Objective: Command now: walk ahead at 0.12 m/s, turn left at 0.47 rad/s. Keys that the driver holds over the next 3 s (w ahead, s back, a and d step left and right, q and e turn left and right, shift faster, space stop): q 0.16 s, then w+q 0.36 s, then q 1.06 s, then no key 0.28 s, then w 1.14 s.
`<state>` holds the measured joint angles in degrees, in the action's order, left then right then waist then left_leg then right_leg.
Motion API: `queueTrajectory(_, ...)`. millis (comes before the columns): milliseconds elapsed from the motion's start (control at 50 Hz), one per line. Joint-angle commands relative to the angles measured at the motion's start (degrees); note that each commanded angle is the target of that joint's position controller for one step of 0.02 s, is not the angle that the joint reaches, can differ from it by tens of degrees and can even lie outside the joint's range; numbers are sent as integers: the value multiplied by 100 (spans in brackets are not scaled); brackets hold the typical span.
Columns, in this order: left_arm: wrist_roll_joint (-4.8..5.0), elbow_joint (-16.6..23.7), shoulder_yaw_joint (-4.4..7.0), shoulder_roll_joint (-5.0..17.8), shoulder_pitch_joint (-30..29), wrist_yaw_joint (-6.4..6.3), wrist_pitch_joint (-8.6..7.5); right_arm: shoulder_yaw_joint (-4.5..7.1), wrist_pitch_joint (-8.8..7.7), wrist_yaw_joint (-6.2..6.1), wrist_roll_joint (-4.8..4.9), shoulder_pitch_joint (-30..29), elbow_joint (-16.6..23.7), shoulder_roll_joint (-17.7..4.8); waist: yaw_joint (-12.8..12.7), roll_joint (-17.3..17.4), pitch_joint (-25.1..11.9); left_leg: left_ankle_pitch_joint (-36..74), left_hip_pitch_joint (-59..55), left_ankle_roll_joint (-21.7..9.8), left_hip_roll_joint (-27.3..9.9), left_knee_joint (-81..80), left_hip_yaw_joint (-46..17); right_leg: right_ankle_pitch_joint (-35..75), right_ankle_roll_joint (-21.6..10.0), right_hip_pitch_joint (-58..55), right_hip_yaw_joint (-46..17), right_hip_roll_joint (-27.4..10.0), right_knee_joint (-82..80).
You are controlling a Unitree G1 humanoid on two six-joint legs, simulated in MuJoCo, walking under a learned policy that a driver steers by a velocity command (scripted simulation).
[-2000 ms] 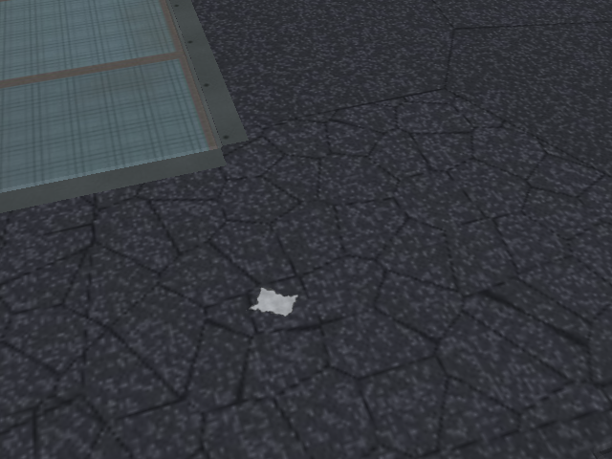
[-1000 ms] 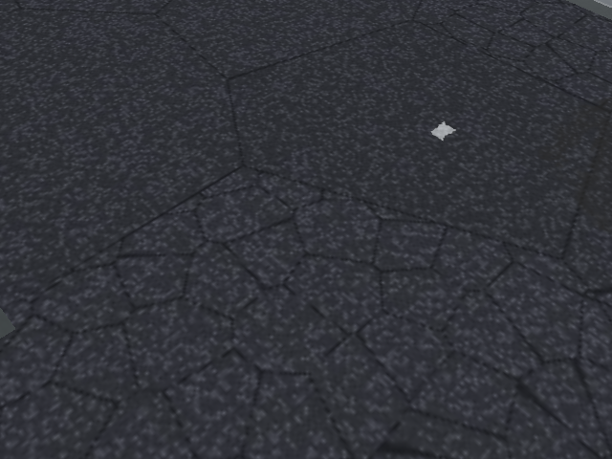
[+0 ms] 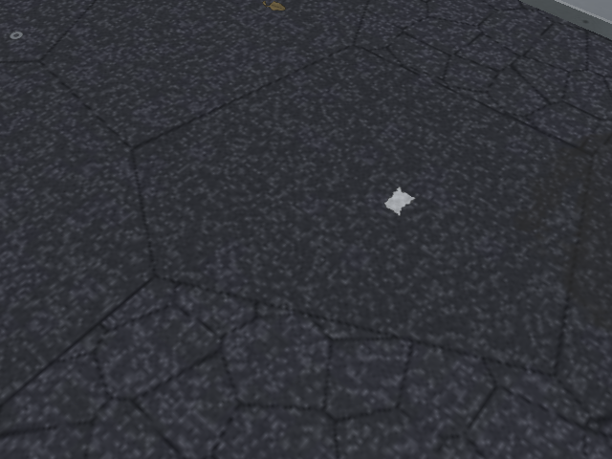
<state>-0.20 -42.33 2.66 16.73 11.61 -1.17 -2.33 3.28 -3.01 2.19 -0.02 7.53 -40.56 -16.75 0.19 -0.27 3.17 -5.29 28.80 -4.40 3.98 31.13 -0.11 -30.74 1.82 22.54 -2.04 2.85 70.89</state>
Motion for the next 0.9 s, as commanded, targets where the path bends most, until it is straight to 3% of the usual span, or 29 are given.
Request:
queueTrajectory(20,-20,515,188,736,84,-82,89,194,121,-142,49,232,487,-715,-17,116,-1162,1175,-1829,-1199,-1639,-1208,-2329,444,45,1277,-427,-450,86)
queueTrajectory(80,-51,471,136,457,299,-148,180,262,192,-194,-57,108,589,-844,-185,566,-1010,1289,-1068,-1064,-1265,-1357,-1946,590,130,703,-214,-309,-1053)
queueTrajectory(140,-60,440,125,425,200,-187,196,337,270,-309,10,165,643,-1004,-107,587,-1294,776,-1123,-987,-1213,-1281,-2018,1038,251,588,-303,-254,-1657)
queueTrajectory(180,-35,476,134,435,39,-172,210,338,346,-370,59,100,709,-976,-51,652,-1303,-758,-1003,-844,-1079,-1405,-2173,1336,263,522,-343,-230,-2013)
queueTrajectory(220,-12,558,145,448,-126,-121,161,338,393,-401,80,52,770,-993,6,937,-1183,-2058,-859,-769,-1015,-1571,-2444,1338,234,412,-272,-180,-2422)
queueTrajectory(280,48,606,174,478,-158,-37,-5,330,420,-384,72,206,785,-963,56,1057,-1096,-2662,-882,-727,-1028,-1517,-2762,1065,93,0,-176,-75,-3141)
queueTrajectory(320,108,509,212,441,172,4,-113,300,447,-374,109,148,808,-894,-195,996,-941,-3055,-557,-584,-862,-1364,-2808,1366,-117,-796,-63,-54,-4176)
queueTrajectory(340,110,398,267,526,476,-3,-146,265,452,-375,122,109,834,-774,-370,859,-802,-3194,-74,-380,-621,-1102,-2654,1458,-277,-1447,-138,-268,-4772)
queueTrajectory(360,28,331,360,884,931,-40,-165,172,431,-363,132,137,880,-415,-462,65,-929,-3285,719,-24,-196,300,-1979,681,-630,-2253,-1190,-1406,-5233)
queueTrajectory(380,-171,309,461,1354,1027,-4,-145,142,330,-323,167,19,1128,-250,-350,-1266,-616,-2740,1973,99,482,1638,-921,-691,-1198,-2335,-3077,-2419,-5867)
queueTrajectory(400,-233,384,482,1293,702,18,-214,231,224,-282,103,-184,1229,-648,-232,-1205,-128,-2175,2408,148,-99,2406,-1090,-1136,-1458,-1863,-3517,-2673,-6037)
queueTrajectory(420,-110,470,404,957,431,-28,-243,294,208,-244,94,-40,1103,-818,-133,-978,-20,-1700,2456,222,-202,2695,-1062,-900,-1303,-1853,-2964,-2408,-6020)
queueTrajectory(440,-19,502,346,768,324,-57,-245,315,224,-228,71,191,927,-802,-79,-835,-86,-1383,2346,350,-262,2924,-928,-400,-1076,-1968,-2392,-2101,-5989)
queueTrajectory(460,13,485,319,706,347,-78,-240,312,218,-204,49,265,866,-733,-105,-791,-111,-1101,2312,443,-320,3168,-817,62,-953,-1994,-1960,-1942,-6002)
queueTrajectory(520,-71,361,272,638,685,-79,-299,240,186,-133,91,71,894,-436,-275,-693,-58,-430,2222,584,-484,3574,-580,1160,-914,-1879,-950,-1728,-6115)
queueTrajectory(560,-115,305,264,626,726,-76,-271,219,196,-117,94,-183,974,-370,-363,-641,104,-237,2139,703,-558,3229,-487,2215,-978,-1818,-420,-1684,-6071)
queueTrajectory(620,-74,218,317,839,662,-102,-151,155,207,-36,75,-525,1125,-196,-456,-766,99,35,1558,823,-653,2167,-110,3562,-949,-1736,287,-1601,-5834)
queueTrajectory(660,7,131,370,1018,702,-112,-84,115,217,46,81,-737,1212,-95,-524,-818,56,59,1053,775,-634,1470,128,3966,-913,-1692,560,-1627,-5640)
queueTrajectory(720,145,73,438,1201,657,-100,-21,191,257,142,116,-704,1260,-265,-441,-903,-150,-295,426,543,-482,833,364,4670,-835,-1899,676,-1805,-5169)
queueTrajectory(760,246,93,468,1228,482,-112,-18,313,274,150,78,-200,1141,-488,-117,-880,-506,-436,-330,246,-206,197,520,5840,-688,-2066,820,-1787,-4291)
queueTrajectory(780,280,98,436,1109,449,-111,-35,447,274,100,61,525,912,-712,252,-665,-891,148,-1364,34,13,-395,558,5920,-505,-1857,1035,-1575,-3335)
queueTrajectory(800,149,132,360,895,688,-76,-103,578,301,-34,65,1145,792,-1086,516,-105,-1315,1667,-2866,-264,-370,-523,-106,4578,-156,-719,1132,-1274,-1948)
queueTrajectory(820,-319,392,93,75,1189,26,-173,616,306,-178,11,1102,922,-1748,-79,1737,-1948,4920,-4693,-1221,-2103,366,-2304,-1198,221,1480,938,-544,179)
queueTrajectory(840,-139,369,112,604,1155,78,-238,537,262,-128,-46,1137,1125,-1570,340,1444,-3306,3285,-4770,-2119,-2799,-427,-3827,-1155,263,1665,-298,-257,1111)
queueTrajectory(860,100,454,227,961,394,69,-215,446,227,-80,-50,926,1081,-1211,494,792,-2560,2417,-4220,-1807,-2340,-741,-3104,-419,180,1993,-371,-452,1112)
queueTrajectory(880,86,545,199,888,155,-2,-164,386,220,-101,73,603,1002,-996,315,530,-1839,1760,-3499,-1454,-2001,-838,-2577,100,140,2122,-273,-609,679)
queueTrajectory(900,0,461,203,852,131,-92,-83,325,246,-137,140,356,1032,-834,158,259,-1426,1506,-2772,-1224,-1751,-947,-2266,389,175,1913,-281,-750,300)
